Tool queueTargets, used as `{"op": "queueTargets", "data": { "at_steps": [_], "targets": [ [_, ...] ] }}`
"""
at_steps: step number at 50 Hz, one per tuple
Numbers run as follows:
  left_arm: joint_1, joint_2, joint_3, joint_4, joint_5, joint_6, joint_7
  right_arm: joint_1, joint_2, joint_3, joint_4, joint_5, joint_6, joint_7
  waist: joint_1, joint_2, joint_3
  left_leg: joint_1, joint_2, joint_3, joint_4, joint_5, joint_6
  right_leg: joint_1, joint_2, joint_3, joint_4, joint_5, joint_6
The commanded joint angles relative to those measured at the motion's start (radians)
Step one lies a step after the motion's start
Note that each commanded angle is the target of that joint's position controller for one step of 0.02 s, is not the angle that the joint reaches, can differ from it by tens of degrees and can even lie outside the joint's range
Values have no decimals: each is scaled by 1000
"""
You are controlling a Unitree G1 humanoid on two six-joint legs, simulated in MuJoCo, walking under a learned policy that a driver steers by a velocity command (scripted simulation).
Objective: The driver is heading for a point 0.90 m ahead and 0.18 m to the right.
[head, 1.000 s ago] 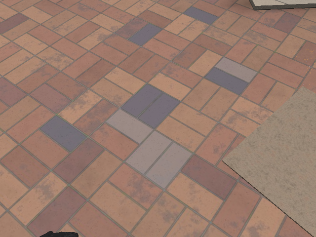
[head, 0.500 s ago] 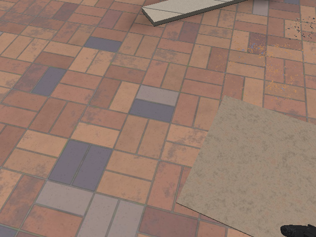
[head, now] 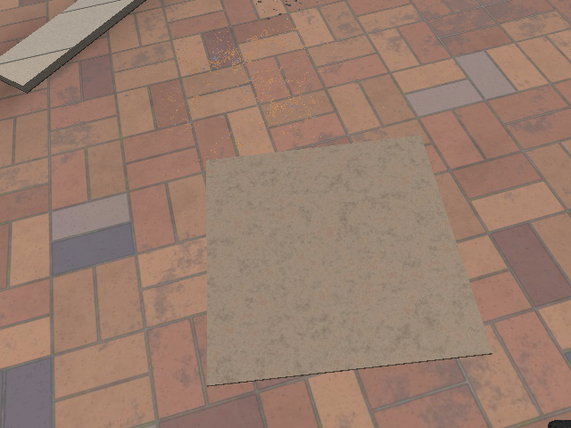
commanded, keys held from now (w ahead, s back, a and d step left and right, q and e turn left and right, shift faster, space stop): e+shift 0.04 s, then w+e+shift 0.18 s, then w+shift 0.68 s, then w+q+shift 0.10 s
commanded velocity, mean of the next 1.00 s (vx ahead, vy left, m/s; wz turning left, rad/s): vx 0.73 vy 0.00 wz -0.43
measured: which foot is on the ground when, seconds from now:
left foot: up 0.00-0.28, down 0.30-0.72, up 0.74-1.00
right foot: down 0.00-0.30, up 0.32-0.68, down 0.70-1.00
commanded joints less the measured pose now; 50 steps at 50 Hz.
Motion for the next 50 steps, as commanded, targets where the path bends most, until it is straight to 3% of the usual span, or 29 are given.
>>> {"op": "queueTargets", "data": {
  "at_steps": [1, 2, 4, 6, 10, 13, 14, 15, 16, 17, 18, 19, 22, 26, 29, 31, 32, 33, 34, 35, 36, 37, 38, 39, 41, 43, 45, 48, 50],
  "targets": [
    [-89, 162, 44, -95, -11, -17, 29, -35, -85, -23, -82, -8, -23, -7, -30, -170, -171, -116, -29, -70, 48, 99, -4, 193, -200, 305, -196, 400, -173],
    [-81, 159, 44, -92, -8, -14, 34, -29, -69, -18, -76, -2, -25, -2, -30, -163, -185, -95, -47, -69, 7, 124, -10, 196, -185, 300, -185, 412, -167],
    [-26, 160, 45, -77, -25, -20, 37, -38, -48, -7, -71, 16, -37, 20, 0, -151, -211, -65, -62, -74, -167, 179, -7, 211, -156, 351, -247, -62, -167],
    [-11, 190, 50, -71, -30, -30, 32, -87, -55, -7, -87, 32, -56, 42, 19, -209, -158, -42, -81, -84, -304, 159, -3, 183, -165, 442, -302, -305, -184],
    [-9, 184, 42, -67, -31, -45, 23, -99, -67, -13, -89, 47, -101, 61, 18, -231, -101, 111, -94, -90, -476, 110, 5, 99, -145, 505, -282, -337, -186],
    [-52, 131, 16, -86, -27, -45, 15, 16, -64, -19, -55, 59, -120, 62, -44, -221, -94, 360, -69, -49, -601, 217, 23, -40, -107, 488, -209, -353, -154],
    [-69, 174, 30, -73, 65, -33, -24, 122, -70, 1, -11, -31, -79, 53, -81, -165, -91, 518, -76, -15, -607, 102, 44, -180, -10, 410, -127, -411, -118],
    [-117, 93, 9, -102, 61, -41, -32, 259, -123, -13, 3, -47, -74, 40, -161, -9, -89, 671, 75, -178, -680, -48, 78, -352, 67, 302, 99, -420, -79],
    [-149, -5, -21, -155, 34, -52, -33, 307, -244, -27, -1, -72, -74, 34, -158, 221, -87, 715, 325, -643, -896, -439, 156, -541, 183, 154, 397, -355, -42],
    [-134, 31, -22, -154, 40, -60, -29, 244, -232, -32, -3, -67, -72, 42, -102, 139, -21, 628, 403, -833, -944, -506, 223, -631, 84, 167, 524, -213, -44],
    [-133, 76, -13, -123, 49, -64, -33, 207, -169, -15, -6, -43, -72, 47, -76, 47, 7, 584, 361, -723, -913, -444, 215, -612, 50, 170, 563, -113, -39],
    [-117, 91, -9, -99, 58, -69, -45, 201, -130, -1, 1, -28, -76, 51, -59, 28, 2, 555, 290, -573, -889, -336, 188, -566, 39, 168, 548, -53, -24],
    [-103, 93, -10, -68, 64, -65, -78, 254, -113, 15, 46, -19, -95, 45, -58, 115, -6, 502, 178, -346, -924, -155, 173, -468, 49, 126, 528, 49, 11],
    [-225, 77, -29, -93, 55, -66, -87, 354, -108, 17, 98, -11, -110, 52, -94, 94, 44, 547, 183, -235, -971, 11, 200, -511, 39, 76, 390, 118, 19],
    [-344, 50, -52, -123, 53, -72, -104, 396, -99, 24, 132, -9, -107, 53, -121, 118, 68, 507, 176, -135, -1023, 174, 199, -374, -12, -82, 189, 147, 4],
    [-375, 33, -64, -131, 51, -74, -106, 440, -115, 24, 168, -8, -102, 51, -124, 127, 86, 525, 203, -97, -1028, 392, 199, -275, -17, -137, 96, 117, -30],
    [-348, 34, -65, -122, 53, -74, -99, 442, -128, 24, 181, -5, -99, 48, -99, 127, 77, 543, 208, -62, -985, 584, 192, -206, 3, -160, 58, 75, -54],
    [-293, 46, -58, -104, 56, -74, -86, 447, -147, 23, 194, -1, -97, 45, -64, 132, 35, 564, 212, -24, -888, 912, 185, -102, 46, -189, 43, 26, -79],
    [-176, 71, -44, -70, 55, -76, -69, 456, -170, 22, 207, 0, -94, 40, 4, 135, -46, 565, 217, 9, -724, 1220, 179, 59, 93, -207, 43, -16, -101],
    [45, 99, -26, 1, 52, -80, -51, 427, -186, 22, 207, 6, -90, 35, 124, 119, -155, 480, 197, 47, -483, 1290, 162, 327, 105, -189, -8, 20, -124],
    [237, 166, 0, 56, 69, -85, -31, 395, -155, 33, 181, 4, -93, 34, 218, 59, -268, 237, 154, 65, -165, 1006, 150, 633, -39, -30, -11, -118, -144],
    [286, 273, 21, 70, 82, -93, -20, 429, 8, 70, 109, 17, -99, 51, 148, -257, -419, -99, -13, 34, 221, 62, 126, 865, -363, 523, -137, -586, -216],
    [285, 229, 13, 68, 58, -92, -18, 327, -102, 44, 97, 7, -107, 47, 177, -152, -407, -181, -34, -100, 321, 6, 160, 770, -390, 767, -295, -638, -201],
    [208, 193, 4, 105, 56, -91, -14, 236, -110, 37, 68, 12, -107, 49, 124, -106, -188, -261, 24, -70, 308, 124, 163, 635, -335, 578, -297, -456, -185],
    [130, 125, -13, 117, 48, -102, -14, 229, -57, 58, 70, -9, -102, 63, 40, -72, -57, -186, 83, -48, 198, 181, 147, 391, -252, 372, -339, -210, -179],
    [114, 69, -32, 138, 38, -117, -13, 271, -24, 69, 85, -31, -71, 80, -23, -117, -11, -121, 110, -44, 143, 167, 119, 247, -202, 285, -406, -186, -184],
    [149, 63, -34, 173, 21, -136, -15, 174, -10, 76, 50, -39, -53, 91, -30, -112, 71, -212, 132, -16, 87, 184, 99, 217, -188, 229, -481, -123, -194],
    [158, 60, -35, 193, 27, -157, -26, 11, -4, 88, -9, -13, -56, 97, -16, -89, 140, -236, 102, -7, -106, 352, 105, 177, -148, 24, -550, 141, -155],
    [164, 63, -40, 206, 18, -176, -26, -42, 2, 96, -26, -2, -62, 112, -14, -58, 129, -86, 60, 57, -278, 516, 133, 136, -133, -105, -598, 376, -111]
  ]
}}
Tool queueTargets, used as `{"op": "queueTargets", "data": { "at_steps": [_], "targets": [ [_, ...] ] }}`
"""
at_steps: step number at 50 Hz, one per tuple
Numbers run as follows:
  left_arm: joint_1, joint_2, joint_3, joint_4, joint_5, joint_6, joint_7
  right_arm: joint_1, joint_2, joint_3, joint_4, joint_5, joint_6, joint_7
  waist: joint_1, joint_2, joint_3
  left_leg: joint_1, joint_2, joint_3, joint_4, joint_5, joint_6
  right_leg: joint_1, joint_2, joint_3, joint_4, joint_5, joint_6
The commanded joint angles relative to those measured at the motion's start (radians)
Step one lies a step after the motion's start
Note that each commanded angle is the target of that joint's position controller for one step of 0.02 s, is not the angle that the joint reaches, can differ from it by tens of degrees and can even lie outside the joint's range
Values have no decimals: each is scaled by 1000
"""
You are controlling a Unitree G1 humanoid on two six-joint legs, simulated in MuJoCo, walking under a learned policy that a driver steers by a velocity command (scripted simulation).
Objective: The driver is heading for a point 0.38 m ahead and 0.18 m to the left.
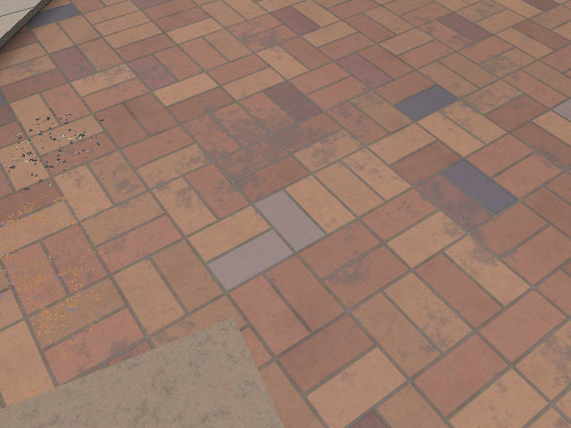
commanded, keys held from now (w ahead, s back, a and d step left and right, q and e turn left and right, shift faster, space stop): w+q+shift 0.18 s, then shift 0.82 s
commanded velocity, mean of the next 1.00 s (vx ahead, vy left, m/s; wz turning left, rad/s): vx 0.41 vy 0.00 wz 0.24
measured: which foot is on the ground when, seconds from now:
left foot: up 0.00-0.16, down 0.18-0.58, up 0.60-0.92, down 0.94-1.00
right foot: down 0.00-0.18, up 0.20-0.54, down 0.56-1.00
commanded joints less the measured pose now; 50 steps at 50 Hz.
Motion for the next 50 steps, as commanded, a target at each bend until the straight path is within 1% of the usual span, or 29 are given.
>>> {"op": "queueTargets", "data": {
  "at_steps": [1, 3, 5, 7, 8, 9, 10, 11, 13, 15, 16, 18, 21, 24, 26, 27, 28, 29, 30, 31, 32, 33, 35, 39, 41, 45, 47, 48, 50],
  "targets": [
    [-83, 84, 5, -58, -17, -52, 0, -112, -15, 13, -82, 13, -11, 22, -32, -44, 184, 198, -43, 78, -197, 229, 37, -305, -245, -10, -259, 532, -55],
    [-59, 112, 7, -37, -16, -57, 8, -130, -23, 15, -75, 14, -13, 25, -31, -37, 148, 257, -100, 135, -266, 279, 68, -170, -258, -67, -232, 838, -18],
    [-34, 167, 18, -28, 8, -39, 32, -80, -58, 9, -53, 9, -8, 17, -60, -116, 51, 321, -189, 193, -269, 162, 90, 7, -280, -100, -45, 1314, 24],
    [-77, 212, 32, -38, 38, 2, 57, 199, -128, -19, 27, 6, -3, 1, -206, -173, -113, 582, -261, 189, -252, 13, 125, 39, -310, -105, 376, 1553, 47],
    [-135, 227, 37, -56, 42, 16, 62, 419, -177, -45, 91, 5, 0, -11, -313, -155, -185, 800, -237, 127, -332, -19, 162, -67, -299, -114, 707, 1451, 49],
    [-153, 164, 24, -69, 46, 7, 48, 479, -230, -73, 116, 3, 12, -32, -287, -35, -188, 989, -137, -39, -298, -166, 195, -328, -181, -97, 1086, 634, 37],
    [-25, 25, -13, -146, -6, -15, 23, 372, -342, -99, 83, -21, 20, -41, -101, 335, -281, 1292, 177, -667, -421, -25, 420, -824, -21, 28, 1504, -217, 109],
    [-123, 101, -16, -161, 4, -35, 33, 326, -284, -103, 47, 8, 19, -44, -164, 48, -323, 1247, 176, -793, -584, 22, 409, -888, -65, 163, 1488, -88, 68],
    [-172, 94, -26, -155, 4, -42, 32, 227, -174, -75, 66, 9, 7, -55, -48, -144, -37, 851, 137, -517, -618, 334, 311, -795, -159, 136, 1286, 9, 57],
    [-176, 78, -28, -155, 31, 6, 28, 205, -102, -46, 73, 25, -20, -52, 9, -151, 46, 601, 64, -333, -638, 642, 252, -656, -192, 122, 1146, -19, 82],
    [-198, 116, -2, -177, -44, -17, 25, 130, -45, -27, 13, 41, -51, -37, 6, -94, 19, 586, 43, -308, -681, 570, 242, -648, -202, 155, 1100, -27, 89],
    [-277, 70, -12, -212, -27, -25, 28, 93, -90, -34, 26, 57, -70, -46, 17, -63, 58, 455, -44, -179, -695, 696, 194, -595, -190, 83, 844, 43, 106],
    [-416, -20, -35, -246, -4, -46, 12, 228, -123, -43, 66, 47, -50, -87, -79, -47, -5, 476, -144, -75, -651, 662, 92, -473, -79, -5, 441, 426, 125],
    [-495, 6, -19, -276, -14, -48, -13, 322, -125, -43, 106, 44, -24, -110, -121, 34, -33, 591, -107, -120, -611, 523, 30, -424, -22, 12, 278, 641, 104],
    [-434, 57, 4, -266, -7, -50, -17, 299, -110, -44, 103, 31, -11, -118, -67, 77, -56, 648, -92, -155, -501, 559, 1, -353, -3, 32, 260, 610, 77],
    [-341, 77, 14, -238, -2, -53, -14, 251, -119, -49, 87, 28, -5, -121, -1, 87, -84, 662, -93, -150, -396, 611, -20, -280, -8, 36, 238, 623, 66],
    [-186, 96, 24, -191, 2, -60, -9, 176, -119, -49, 61, 23, -2, -116, 94, 78, -131, 642, -115, -133, -198, 562, -47, -148, -70, 69, 178, 755, 36],
    [-87, 155, 25, -168, 36, -60, -3, 237, -50, -30, 35, 1, 0, -104, 87, -161, -291, 431, -208, -119, 247, -105, -109, 161, -343, 303, 337, 1271, -117],
    [-86, 78, -1, -163, 49, -49, -11, 490, 5, -10, 95, 34, 3, -81, 9, -255, -505, 276, -278, -266, 454, -662, -131, 368, -573, 644, 383, 1382, -327],
    [-160, 78, 13, -185, 13, -32, -11, 460, -97, -29, 113, 57, 12, -68, 32, -144, -472, 242, -218, -304, 508, -591, -119, 270, -544, 658, 311, 1108, -332],
    [-270, 65, 10, -207, -10, -16, -3, 312, -143, -43, 72, 61, 26, -71, 22, -65, -319, 198, -175, -235, 482, -525, -117, 98, -491, 575, 255, 832, -286],
    [-356, 26, -10, -211, -18, -1, 2, 212, -143, -49, 51, 47, 44, -82, -8, 24, -170, 196, -140, -164, 409, -473, -122, -119, -425, 490, 181, 637, -234],
    [-404, 30, -16, -197, 1, 19, 1, 216, -99, -49, 43, 32, 78, -96, -69, -50, -64, 324, -96, -106, 265, -398, -128, -394, -325, 393, 91, 447, -173],
    [-391, 44, -3, -149, 8, 25, -2, 224, -11, -23, 55, 19, 69, -109, -73, -122, -130, 475, -72, -59, -62, -326, -140, -435, -263, 251, 100, 629, -160],
    [-375, 60, 4, -129, 2, 34, 5, 187, -36, -28, 55, 23, 73, -114, -55, -128, -168, 517, -63, -65, -152, -246, -134, -409, -279, 266, 89, 456, -160],
    [-399, 51, -1, -113, -12, 61, 15, 124, -49, -35, 55, 15, 78, -113, -59, -141, -68, 602, -83, -34, -376, -141, -93, -503, -244, 293, 58, -94, -101],
    [-335, 16, -14, -83, -8, 58, 16, 107, -71, -35, 41, -5, 68, -114, -51, -94, -37, 657, -19, -102, -484, -85, -49, -539, -205, 278, 97, -193, -23],
    [-288, 32, -4, -80, -9, 55, 15, 89, -141, -53, 49, 2, 66, -114, 1, 6, -10, 595, -8, -116, -467, -176, -14, -536, -144, 212, 112, -172, 11],
    [-345, 32, -1, -83, -6, 57, 22, 93, -64, -40, 67, 5, 48, -104, -23, 27, 5, 459, -33, -113, -522, -321, -18, -408, -117, 155, 192, -51, 38]
  ]
}}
